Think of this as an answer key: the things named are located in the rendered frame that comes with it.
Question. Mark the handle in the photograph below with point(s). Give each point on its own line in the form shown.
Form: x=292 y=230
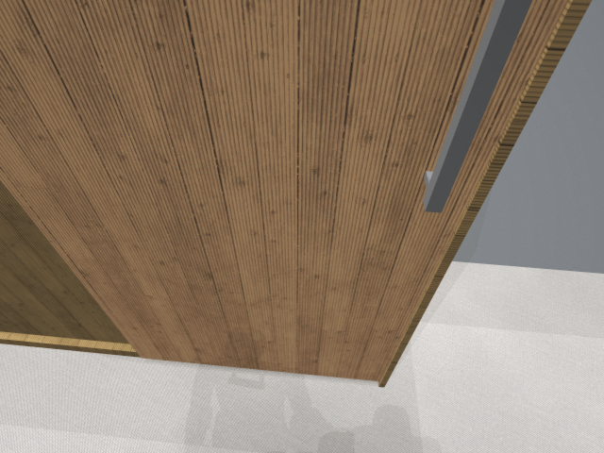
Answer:
x=500 y=33

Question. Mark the wardrobe door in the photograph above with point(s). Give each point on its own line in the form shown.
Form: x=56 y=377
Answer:
x=240 y=182
x=39 y=293

